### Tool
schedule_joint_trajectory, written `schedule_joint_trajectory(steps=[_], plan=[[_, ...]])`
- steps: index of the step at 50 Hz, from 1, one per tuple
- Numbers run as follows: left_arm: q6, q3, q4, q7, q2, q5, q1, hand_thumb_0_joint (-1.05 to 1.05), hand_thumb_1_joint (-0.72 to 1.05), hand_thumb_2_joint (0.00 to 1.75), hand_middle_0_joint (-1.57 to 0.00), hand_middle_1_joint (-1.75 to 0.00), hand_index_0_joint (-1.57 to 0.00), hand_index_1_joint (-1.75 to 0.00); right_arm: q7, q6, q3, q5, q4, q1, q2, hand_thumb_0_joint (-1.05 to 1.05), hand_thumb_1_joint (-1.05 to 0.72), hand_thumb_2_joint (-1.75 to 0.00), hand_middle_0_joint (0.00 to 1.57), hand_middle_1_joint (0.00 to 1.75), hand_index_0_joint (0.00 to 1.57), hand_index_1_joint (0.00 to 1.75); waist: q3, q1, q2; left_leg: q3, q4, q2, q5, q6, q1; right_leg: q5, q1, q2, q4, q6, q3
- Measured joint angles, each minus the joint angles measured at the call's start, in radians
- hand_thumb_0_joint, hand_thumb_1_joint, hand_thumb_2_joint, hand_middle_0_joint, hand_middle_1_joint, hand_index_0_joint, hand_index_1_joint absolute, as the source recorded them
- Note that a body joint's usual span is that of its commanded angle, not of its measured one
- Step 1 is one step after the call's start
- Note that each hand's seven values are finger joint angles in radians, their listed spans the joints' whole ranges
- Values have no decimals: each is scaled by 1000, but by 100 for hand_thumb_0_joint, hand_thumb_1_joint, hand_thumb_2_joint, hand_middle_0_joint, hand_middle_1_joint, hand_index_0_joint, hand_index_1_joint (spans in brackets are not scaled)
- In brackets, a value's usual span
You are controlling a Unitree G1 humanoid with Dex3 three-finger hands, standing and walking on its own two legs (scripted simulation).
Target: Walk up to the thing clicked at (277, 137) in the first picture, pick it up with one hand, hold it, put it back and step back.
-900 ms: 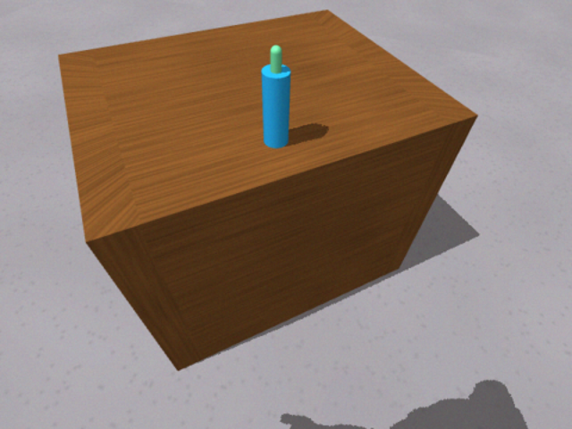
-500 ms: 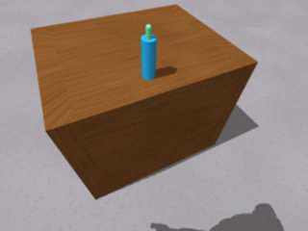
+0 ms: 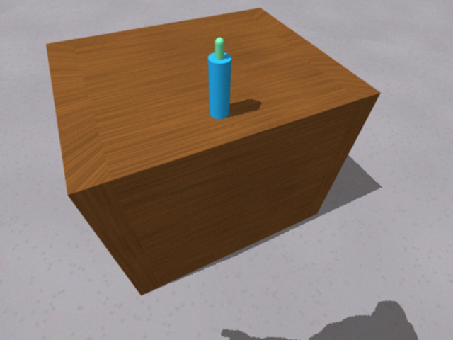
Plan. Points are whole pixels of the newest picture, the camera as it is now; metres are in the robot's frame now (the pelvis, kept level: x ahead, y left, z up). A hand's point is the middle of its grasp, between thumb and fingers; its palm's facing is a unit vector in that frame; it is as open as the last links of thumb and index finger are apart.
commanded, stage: stand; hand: right
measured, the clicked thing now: (219, 79) +0.70 +0.02 +0.08
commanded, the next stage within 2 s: walk up in 0.22 s
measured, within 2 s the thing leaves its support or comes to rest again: neither
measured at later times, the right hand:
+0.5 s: hand out of the picture +0.14 -0.24 -0.15, palm faces -0.19 +0.89 -0.41, open 7.4 cm
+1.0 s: hand (318, 256) +0.33 -0.23 -0.18, palm faces -0.33 +0.84 -0.44, open 7.4 cm
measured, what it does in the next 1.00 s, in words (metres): walks ahead, turning left: left foot, then right foot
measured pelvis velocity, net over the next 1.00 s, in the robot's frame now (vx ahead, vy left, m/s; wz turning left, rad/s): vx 0.17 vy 0.02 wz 0.35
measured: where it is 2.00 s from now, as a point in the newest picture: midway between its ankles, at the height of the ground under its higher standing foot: outside the picture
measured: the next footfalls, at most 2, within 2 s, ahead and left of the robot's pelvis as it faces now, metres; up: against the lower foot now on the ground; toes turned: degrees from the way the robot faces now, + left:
left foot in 0.50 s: +0.14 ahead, +0.19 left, +0.00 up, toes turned +13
right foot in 0.90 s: +0.29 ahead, -0.10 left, +0.00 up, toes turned +24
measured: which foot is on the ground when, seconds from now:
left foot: down 0.00-0.28, up 0.30-0.48, down 0.50-0.92, up 0.94-1.00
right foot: down 0.00-0.52, up 0.54-0.88, down 0.90-1.00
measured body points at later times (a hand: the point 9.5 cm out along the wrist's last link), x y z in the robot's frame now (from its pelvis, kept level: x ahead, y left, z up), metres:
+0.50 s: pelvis +0.04 +0.04 -0.02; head +0.06 +0.06 +0.43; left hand +0.04 +0.37 -0.14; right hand +0.15 -0.28 -0.12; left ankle +0.09 +0.18 -0.75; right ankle +0.00 -0.12 -0.75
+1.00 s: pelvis +0.17 +0.02 -0.04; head +0.21 +0.03 +0.41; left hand +0.15 +0.35 -0.14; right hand +0.35 -0.27 -0.15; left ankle +0.10 +0.16 -0.71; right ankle +0.28 -0.08 -0.75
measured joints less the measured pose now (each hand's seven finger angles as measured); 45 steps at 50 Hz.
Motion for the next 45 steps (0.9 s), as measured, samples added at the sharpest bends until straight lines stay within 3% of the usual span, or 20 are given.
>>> schedule_joint_trajectory(steps=[11,13,15,18,22,24,25,26,27,29,31,33,39,45], plan=[[0,-2,0,0,1,1,4,1,90,89,-20,-30,-20,-30,1,1,-2,0,1,-1,-2,1,-91,-90,20,30,20,30,-2,0,1,0,0,0,-1,0,1,-1,2,0,-2,0,0],[-3,20,-22,-15,0,10,9,1,90,89,-20,-30,-20,-30,13,4,-18,-3,-26,25,-6,1,-91,-90,20,30,20,30,-6,-6,6,-22,67,-2,-53,20,-32,-43,-9,0,34,-9,-21],[-15,46,-63,-27,5,23,26,1,90,89,-21,-30,-21,-30,27,15,-32,-13,-50,65,-13,1,-91,-90,20,30,20,30,-20,-2,8,-33,210,-2,-167,44,-95,-70,-14,-3,65,-24,-49],[-30,75,-125,-31,15,34,58,1,90,89,-21,-30,-21,-30,44,28,-52,-26,-79,111,-27,1,-91,-90,20,30,20,30,-22,19,0,-5,451,12,-225,40,-219,-75,4,-19,57,-32,-84],[-31,91,-168,-40,45,43,105,1,90,89,-21,-30,-21,-30,64,11,-74,-25,-130,147,-49,1,-91,-90,20,30,20,30,7,33,-10,8,414,57,-207,26,-282,-99,50,-46,47,-9,-118],[-19,96,-181,-48,67,42,126,1,90,89,-21,-30,-21,-30,67,-6,-86,-24,-158,164,-56,1,-91,-90,20,30,20,30,19,29,-23,19,310,67,-118,20,-267,-151,48,-70,112,8,-132],[-10,98,-188,-52,76,41,137,1,90,89,-21,-30,-21,-30,64,-18,-93,-26,-173,176,-64,1,-91,-90,20,30,20,30,22,25,-28,26,269,61,-73,17,-251,-198,33,-87,180,7,-136],[0,100,-196,-53,84,40,146,1,90,89,-21,-30,-20,-30,57,-29,-102,-29,-185,183,-68,1,-91,-90,20,30,20,30,30,24,-44,36,281,42,-19,14,-250,-247,0,-114,284,-14,-125],[13,103,-198,-52,89,39,150,1,90,89,-20,-30,-20,-30,47,-38,-106,-33,-197,189,-69,1,-91,-90,20,30,20,30,35,18,-57,42,323,25,-37,17,-260,-300,-50,-119,416,-27,-84],[37,99,-195,-53,94,34,148,1,90,89,-20,-30,-20,-30,37,-43,-103,-24,-213,207,-61,1,-91,-90,20,30,20,30,34,-4,-67,29,351,1,-76,32,-258,-350,-150,-82,635,-41,-15],[42,96,-202,-58,104,24,144,1,90,89,-20,-30,-20,-30,28,-46,-88,-18,-226,229,-45,1,-91,-90,20,30,20,30,35,-9,-86,22,316,-18,-79,40,-224,-302,-237,-72,748,-46,8],[39,97,-214,-63,107,19,143,1,91,89,-20,-30,-20,-30,20,-54,-74,-13,-238,254,-33,1,-91,-90,20,30,20,30,34,-9,-95,12,277,-28,-73,37,-189,-239,-303,-79,758,-39,9],[52,107,-254,-72,108,26,146,1,90,89,-20,-30,-20,-30,-2,-71,-54,-17,-274,307,-22,1,-90,-90,21,30,20,30,30,-7,-91,-38,244,-31,-102,16,-125,-151,-387,-100,595,-9,24],[46,103,-275,-50,86,17,134,1,90,89,-20,-30,-20,-30,-22,-45,-46,-10,-312,283,-52,1,-90,-90,21,30,20,30,38,-7,-46,-101,372,-7,-207,-25,-162,-59,-302,-66,358,-35,-6]])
